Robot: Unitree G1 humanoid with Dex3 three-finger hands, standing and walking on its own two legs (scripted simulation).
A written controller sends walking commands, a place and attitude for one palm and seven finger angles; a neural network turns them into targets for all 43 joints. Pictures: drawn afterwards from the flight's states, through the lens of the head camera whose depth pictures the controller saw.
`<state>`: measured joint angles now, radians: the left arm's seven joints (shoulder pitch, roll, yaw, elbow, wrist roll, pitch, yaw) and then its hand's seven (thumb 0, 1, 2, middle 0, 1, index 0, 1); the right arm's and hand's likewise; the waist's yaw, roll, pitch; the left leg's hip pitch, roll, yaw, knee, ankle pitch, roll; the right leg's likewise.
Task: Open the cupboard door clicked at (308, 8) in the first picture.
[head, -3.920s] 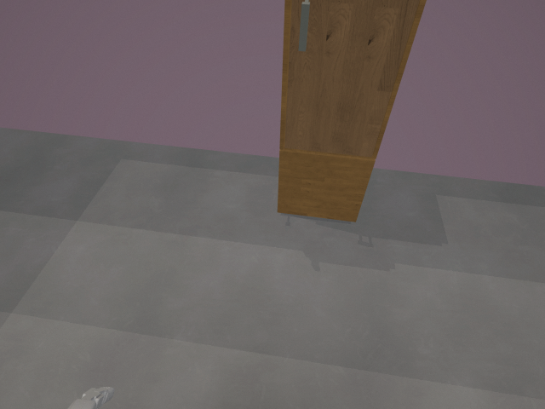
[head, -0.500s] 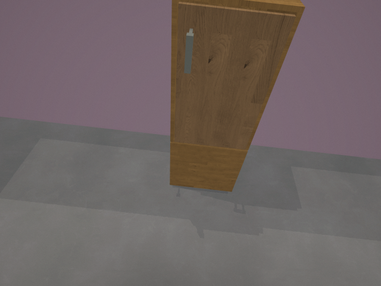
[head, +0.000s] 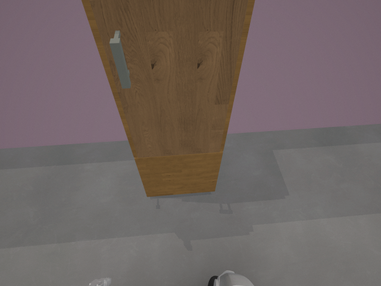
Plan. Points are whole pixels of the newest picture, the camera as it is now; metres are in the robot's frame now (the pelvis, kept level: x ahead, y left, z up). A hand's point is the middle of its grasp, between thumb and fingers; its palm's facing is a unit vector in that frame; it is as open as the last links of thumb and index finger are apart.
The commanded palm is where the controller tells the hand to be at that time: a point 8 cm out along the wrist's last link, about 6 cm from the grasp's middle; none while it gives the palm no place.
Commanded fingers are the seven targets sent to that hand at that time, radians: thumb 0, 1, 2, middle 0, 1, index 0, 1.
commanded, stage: come to a stop and stand still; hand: left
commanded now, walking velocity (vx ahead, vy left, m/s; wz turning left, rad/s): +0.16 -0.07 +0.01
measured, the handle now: (122, 60) +0.59 +0.17 +0.14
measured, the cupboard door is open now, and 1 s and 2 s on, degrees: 0 0 0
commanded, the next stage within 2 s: look again from close up in 1.18 s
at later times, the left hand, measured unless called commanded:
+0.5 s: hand out of the picture +0.11 +0.20 -0.17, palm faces +0.08 -0.98 -0.19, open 7.3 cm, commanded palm none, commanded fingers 0.00 0.90 0.90 -0.20 -0.30 -0.20 -0.30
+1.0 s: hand out of the picture -0.02 +0.14 -0.13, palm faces +0.04 -0.97 -0.22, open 7.4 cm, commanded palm none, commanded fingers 0.00 0.90 0.90 -0.20 -0.30 -0.20 -0.30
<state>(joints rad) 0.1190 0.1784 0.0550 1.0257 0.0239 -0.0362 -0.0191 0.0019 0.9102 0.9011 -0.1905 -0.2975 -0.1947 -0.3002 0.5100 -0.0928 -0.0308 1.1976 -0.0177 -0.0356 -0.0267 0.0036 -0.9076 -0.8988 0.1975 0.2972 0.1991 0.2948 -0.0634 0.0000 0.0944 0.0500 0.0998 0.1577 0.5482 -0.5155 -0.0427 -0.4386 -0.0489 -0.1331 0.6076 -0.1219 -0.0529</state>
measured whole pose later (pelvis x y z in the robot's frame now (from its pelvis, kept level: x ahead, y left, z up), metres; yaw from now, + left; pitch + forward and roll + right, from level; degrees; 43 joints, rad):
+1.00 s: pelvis +0.01 -0.03 +0.03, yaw -2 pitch -1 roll +2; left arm 0.39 0.12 0.02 1.11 0.02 0.01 0.03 0.00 0.91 0.90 -0.19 -0.30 -0.20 -0.30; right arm 0.32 -0.19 -0.06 1.11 -0.02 0.07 0.00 0.00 -0.91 -0.90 0.19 0.30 0.20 0.29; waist 0.01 0.02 -0.05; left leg -0.39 0.02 0.05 0.72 -0.29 -0.03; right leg -0.06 -0.04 -0.05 0.35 -0.28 -0.02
